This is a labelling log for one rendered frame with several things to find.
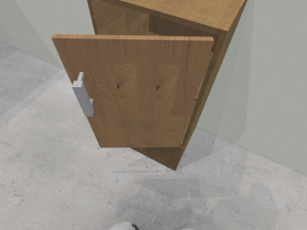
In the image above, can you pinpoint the handle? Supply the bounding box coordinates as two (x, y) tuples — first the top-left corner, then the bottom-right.
(72, 72), (94, 117)

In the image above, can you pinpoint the cupboard door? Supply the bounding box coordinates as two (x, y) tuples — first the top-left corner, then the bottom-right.
(52, 34), (214, 149)

